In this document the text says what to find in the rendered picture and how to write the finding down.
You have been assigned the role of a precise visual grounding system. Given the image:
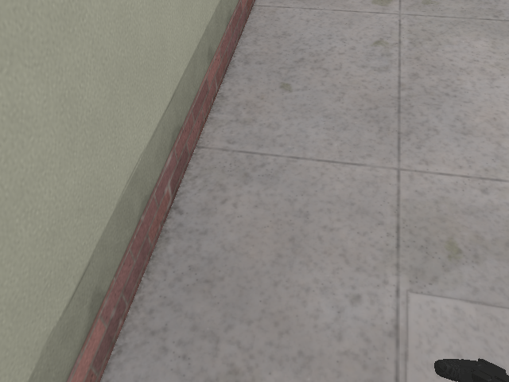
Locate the robot right hand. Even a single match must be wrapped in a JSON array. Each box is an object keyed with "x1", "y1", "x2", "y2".
[{"x1": 434, "y1": 358, "x2": 509, "y2": 382}]

